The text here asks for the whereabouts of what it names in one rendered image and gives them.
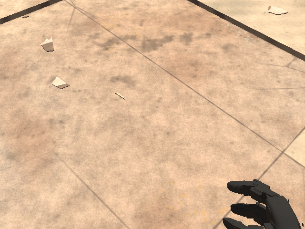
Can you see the right robot hand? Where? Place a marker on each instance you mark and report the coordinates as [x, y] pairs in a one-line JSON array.
[[277, 214]]

